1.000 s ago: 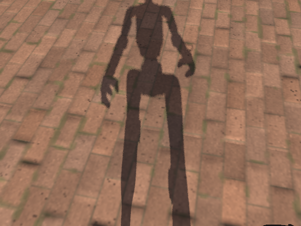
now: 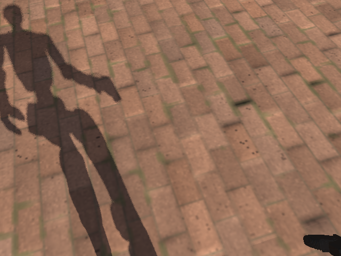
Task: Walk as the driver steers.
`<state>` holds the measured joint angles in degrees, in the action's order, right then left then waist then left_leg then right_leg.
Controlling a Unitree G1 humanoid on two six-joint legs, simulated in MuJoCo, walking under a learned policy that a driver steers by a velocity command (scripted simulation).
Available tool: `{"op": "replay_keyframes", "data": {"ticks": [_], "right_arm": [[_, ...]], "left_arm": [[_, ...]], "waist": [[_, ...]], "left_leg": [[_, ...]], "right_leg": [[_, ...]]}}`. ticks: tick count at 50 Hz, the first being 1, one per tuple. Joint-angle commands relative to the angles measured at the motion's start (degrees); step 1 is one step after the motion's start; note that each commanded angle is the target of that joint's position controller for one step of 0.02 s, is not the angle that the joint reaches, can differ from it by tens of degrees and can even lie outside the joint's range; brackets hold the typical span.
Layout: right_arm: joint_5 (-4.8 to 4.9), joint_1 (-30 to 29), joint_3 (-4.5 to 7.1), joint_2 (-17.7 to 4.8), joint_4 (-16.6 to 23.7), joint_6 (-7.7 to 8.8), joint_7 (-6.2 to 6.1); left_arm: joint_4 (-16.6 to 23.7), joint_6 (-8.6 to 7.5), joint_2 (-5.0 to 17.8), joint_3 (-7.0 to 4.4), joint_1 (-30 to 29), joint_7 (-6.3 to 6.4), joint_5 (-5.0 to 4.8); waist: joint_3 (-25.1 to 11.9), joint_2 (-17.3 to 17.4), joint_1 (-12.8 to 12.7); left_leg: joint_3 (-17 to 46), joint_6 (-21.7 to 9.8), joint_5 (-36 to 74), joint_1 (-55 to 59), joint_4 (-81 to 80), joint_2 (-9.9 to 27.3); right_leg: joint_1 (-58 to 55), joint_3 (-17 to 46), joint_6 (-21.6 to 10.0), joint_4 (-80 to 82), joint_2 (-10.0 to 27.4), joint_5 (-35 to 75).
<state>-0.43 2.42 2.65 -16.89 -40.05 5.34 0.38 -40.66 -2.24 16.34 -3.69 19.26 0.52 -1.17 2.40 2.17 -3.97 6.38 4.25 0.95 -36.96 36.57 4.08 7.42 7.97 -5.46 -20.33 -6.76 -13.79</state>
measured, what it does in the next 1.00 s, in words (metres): walks ahead: left foot, then right foot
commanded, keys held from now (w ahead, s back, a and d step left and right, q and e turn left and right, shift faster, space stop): w+e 0.48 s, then w+q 0.52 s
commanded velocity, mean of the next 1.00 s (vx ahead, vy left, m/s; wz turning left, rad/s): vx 0.50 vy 0.00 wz -0.22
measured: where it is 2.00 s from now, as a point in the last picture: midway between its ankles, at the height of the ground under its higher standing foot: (211, 123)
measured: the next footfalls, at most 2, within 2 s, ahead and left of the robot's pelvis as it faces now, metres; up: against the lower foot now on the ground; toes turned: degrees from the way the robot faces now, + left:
left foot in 0.14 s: +0.27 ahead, +0.14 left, +0.00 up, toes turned -10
right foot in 0.64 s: +0.46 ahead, -0.20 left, +0.00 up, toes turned -22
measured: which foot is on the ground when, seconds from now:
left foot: up 0.00-0.12, down 0.14-0.66, up 0.68-1.00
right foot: down 0.00-0.16, up 0.18-0.62, down 0.64-1.00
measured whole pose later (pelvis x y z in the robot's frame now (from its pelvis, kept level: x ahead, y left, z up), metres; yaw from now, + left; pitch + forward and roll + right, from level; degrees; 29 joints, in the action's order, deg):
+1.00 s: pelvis +0.51 -0.11 +0.00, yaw -10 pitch +0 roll -2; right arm 1.2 9.2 3.5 -16.6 -46.1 1.7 1.5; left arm -46.2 -5.1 15.0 -4.2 18.7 0.3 0.8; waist 1.5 2.7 -2.9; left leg 2.4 0.7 0.5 -39.0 46.4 6.3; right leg -1.2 -12.0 -1.5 -12.9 -1.5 -14.3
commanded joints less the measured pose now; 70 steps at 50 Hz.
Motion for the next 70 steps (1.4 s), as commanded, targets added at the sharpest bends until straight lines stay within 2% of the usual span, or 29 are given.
{"op": "replay_keyframes", "data": {"ticks": [1,4,6,7,8,9,10,13,16,23,26,29,32,33,34,35,37,39,43,53,56,58,59,60,61,62,63,65,70], "right_arm": [[0.70,-6.5,0.94,-4.3,5.3,1.40,0.68],[0.90,-5.1,1.86,-6.3,5.3,2.21,1.20],[0.73,2.6,3.05,-8.0,3.4,2.79,0.78],[-0.30,10.0,3.90,-10.3,2.6,3.08,0.35],[-1.28,17.6,5.17,-14.9,1.4,2.50,0.01],[0.24,18.9,4.73,-12.3,0.4,1.90,0.57],[0.80,16.0,3.50,-7.8,1.3,1.51,0.35],[-0.18,9.8,2.05,-4.1,1.1,0.68,-0.15],[0.17,9.2,2.33,-4.6,-0.3,1.29,-0.15],[0.49,10.5,3.36,-8.6,-3.0,0.72,-0.41],[1.48,15.0,3.44,-9.6,-5.3,0.04,-0.12],[2.88,16.4,3.77,-11.6,-7.3,-1.10,0.26],[2.74,16.0,2.44,-10.1,-8.2,-1.51,0.03],[1.01,19.2,0.21,-3.9,-5.6,-0.69,0.51],[1.47,19.9,-0.06,-3.9,-6.6,0.25,0.60],[3.44,16.0,1.74,-9.2,-5.8,0.47,0.77],[2.80,11.8,1.69,-7.6,-4.7,0.11,0.46],[2.29,15.5,1.96,-5.9,-6.1,-1.78,0.11],[2.29,13.6,1.92,-3.6,-5.7,-3.56,-0.31],[1.53,-1.1,0.62,-1.7,1.0,-3.02,2.96],[1.62,1.3,1.75,-3.8,2.2,-3.37,3.45],[1.99,14.6,4.43,-8.2,-0.4,-3.72,2.76],[2.12,23.1,6.49,-13.1,-2.3,-4.36,1.51],[2.38,20.8,7.17,-18.8,-1.7,-3.87,1.16],[1.84,22.0,5.66,-14.1,0.2,-2.79,1.63],[1.38,20.2,4.81,-11.0,-0.1,-1.93,1.77],[1.70,16.8,4.35,-9.5,0.2,-1.48,1.73],[0.88,11.0,3.21,-6.1,2.0,-1.32,1.20],[1.28,12.5,3.88,-8.9,2.0,-1.32,-0.55]], "left_arm": [[2.2,-0.23,9.8,-2.82,1.9,0.60,-0.44],[1.9,0.31,9.4,-2.86,1.7,0.92,-0.33],[2.4,0.55,8.1,-2.50,0.0,0.82,-0.15],[3.2,0.34,5.2,-1.38,-0.4,0.51,0.37],[4.4,-0.03,1.9,-0.36,5.8,0.58,-0.55],[4.8,-0.31,4.5,-0.20,7.8,0.65,-0.95],[4.2,-0.09,9.2,-1.42,3.8,0.58,-1.18],[6.0,0.50,8.3,-1.97,-3.5,0.15,0.08],[6.5,1.36,4.9,-1.28,-3.3,-0.39,-0.47],[8.9,0.54,2.9,-0.23,-12.1,-1.94,-0.09],[10.7,0.10,1.4,0.51,-17.4,-2.74,-0.11],[11.8,-0.29,3.3,-0.08,-18.6,-3.07,0.29],[6.1,-0.46,10.2,-3.60,0.7,-2.05,1.11],[5.3,-0.24,16.8,-4.92,8.2,-1.01,2.52],[5.7,-0.33,14.9,-4.08,8.3,-0.89,2.09],[5.5,-0.64,11.2,-2.78,5.1,-1.19,1.89],[4.2,-1.36,7.1,-1.57,-1.4,-1.47,1.18],[3.9,-2.68,5.0,-1.13,-5.8,-1.59,1.63],[1.4,-4.42,4.5,-1.59,-7.2,-1.01,2.39],[-3.9,-2.27,8.9,-3.33,-1.6,0.51,0.51],[-4.0,-0.88,11.2,-3.94,-2.6,0.91,-0.10],[-3.7,-0.10,11.7,-3.82,-4.5,1.09,-0.71],[-2.9,-0.58,9.7,-2.93,-3.6,1.24,0.30],[0.0,-2.11,0.9,-0.27,2.1,0.42,2.32],[0.5,-4.42,5.0,-0.49,-3.8,-0.31,0.32],[2.3,-5.60,7.7,-1.19,-9.3,-0.74,-1.74],[2.4,-6.25,7.1,-0.94,-10.1,-0.42,-1.08],[1.3,-5.76,7.9,-1.67,-8.8,-0.01,1.25],[2.8,-3.40,4.5,-0.74,-12.4,-0.05,2.11]], "waist": [[-1.9,-7.0,-0.7],[-2.2,-8.8,0.7],[-5.0,-9.8,5.0],[-11.9,-6.9,8.6],[-21.0,6.6,8.0],[-21.5,15.2,7.4],[-13.3,8.2,8.4],[-1.9,3.0,6.0],[-0.7,4.5,4.8],[0.3,1.3,7.2],[1.8,0.4,9.1],[2.6,1.4,7.0],[-10.1,1.5,-4.3],[-20.4,-10.3,-4.5],[-28.4,-14.5,-3.9],[-20.1,-10.1,-4.3],[-7.9,-7.8,-0.3],[-5.2,-11.0,3.7],[-0.9,-6.4,4.9],[4.3,-3.9,0.3],[0.4,-6.2,3.2],[-7.2,-5.8,11.1],[-12.0,-0.2,14.4],[-15.9,14.5,6.5],[-22.4,6.5,10.7],[-14.7,3.7,11.3],[-9.8,-0.7,8.7],[-6.1,-0.7,4.5],[-2.9,-0.5,4.1]], "left_leg": [[-2.2,-0.4,3.5,7.5,-6.0,-3.8],[-1.0,-2.6,-2.6,9.8,-9.1,-4.2],[-2.6,-5.3,-3.7,20.5,-12.6,-4.4],[2.6,-8.7,-4.7,34.3,-11.0,2.0],[23.9,-17.2,-14.6,56.0,-12.4,15.0],[39.8,-19.6,-27.4,58.6,-18.0,20.4],[33.7,-17.4,-33.0,51.7,-19.5,18.5],[14.3,-14.1,-17.1,33.5,-23.2,11.9],[5.3,-14.8,-9.6,28.8,-26.9,10.3],[-8.8,-13.9,1.8,32.5,-28.1,9.4],[-10.0,-13.7,1.6,34.1,-28.3,10.5],[-8.5,-13.8,11.7,38.9,-24.6,12.8],[-11.9,-9.5,24.3,29.4,0.2,7.7],[-12.9,-5.2,-2.6,7.3,23.3,0.5],[-2.9,-4.2,-34.8,1.1,35.5,-5.0],[0.5,-4.7,-32.8,-3.9,39.1,-2.0],[-2.1,-4.9,-24.3,-4.5,33.8,2.5],[-1.5,-4.3,-17.0,2.3,31.4,4.5],[-0.2,-2.7,-10.3,-0.4,26.7,4.4],[-7.0,-6.5,-1.7,-3.7,1.3,2.1],[-11.9,-9.6,-9.8,3.5,0.6,-2.5],[-13.7,-13.2,-9.5,22.5,-2.9,-7.6],[-4.0,-16.2,-8.5,39.2,-5.1,-3.4],[29.4,-27.4,-18.3,56.4,-11.0,11.0],[41.6,-28.7,-24.5,59.4,-19.5,14.6],[34.0,-25.7,-20.9,54.6,-21.0,13.5],[27.1,-23.7,-15.4,46.7,-20.6,11.1],[18.4,-21.9,-3.5,34.3,-21.7,7.5],[9.8,-20.8,5.9,24.4,-24.1,3.5]], "right_leg": [[3.5,11.1,-6.7,3.3,12.6,10.2],[-1.2,16.2,-5.7,-1.6,14.4,10.3],[-0.3,16.1,-3.8,-8.1,12.3,15.2],[4.6,12.8,-1.8,-20.3,9.3,13.0],[23.4,4.4,2.9,-39.7,1.1,-3.6],[34.4,3.0,4.0,-50.0,2.6,-20.6],[37.9,3.5,4.5,-54.4,6.0,-15.9],[34.2,0.2,4.8,-50.1,11.2,-6.5],[31.9,-1.9,5.4,-46.0,13.0,-3.7],[31.5,-5.4,5.9,-26.0,13.0,13.5],[28.2,-7.1,4.4,-18.6,11.5,13.1],[25.5,-8.9,1.9,-13.3,9.5,5.1],[-7.2,-10.0,-1.9,-9.4,7.5,10.2],[-30.6,13.2,-9.4,-9.7,24.6,6.6],[-31.7,31.2,-13.3,-1.1,31.8,5.2],[-25.0,23.4,-10.6,0.3,30.0,3.5],[-10.4,9.4,-7.1,3.6,24.7,5.4],[-1.5,2.3,-5.9,8.7,22.5,7.5],[1.4,-6.5,-5.9,13.1,21.7,14.2],[-11.0,-18.2,-3.3,11.1,23.9,21.3],[-14.5,-20.3,-1.5,1.3,23.9,45.8],[-9.5,-22.4,1.2,-18.2,21.0,53.2],[3.5,-22.4,4.1,-35.4,18.2,36.4],[29.4,-16.3,8.0,-55.6,5.6,-18.1],[35.4,-2.8,6.8,-60.8,4.8,-20.8],[39.7,-2.2,5.2,-59.3,7.6,-15.3],[38.1,-2.4,4.4,-54.3,10.2,-10.3],[30.3,-2.0,5.0,-46.8,13.0,-5.5],[27.3,-4.9,9.3,-31.0,11.7,3.7]]}}
Keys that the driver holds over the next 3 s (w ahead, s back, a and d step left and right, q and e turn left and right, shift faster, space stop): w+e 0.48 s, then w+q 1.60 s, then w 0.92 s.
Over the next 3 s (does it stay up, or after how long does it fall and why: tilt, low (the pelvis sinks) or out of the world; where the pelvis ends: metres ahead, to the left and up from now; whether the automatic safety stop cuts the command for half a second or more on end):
stays up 1.58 0.19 0.00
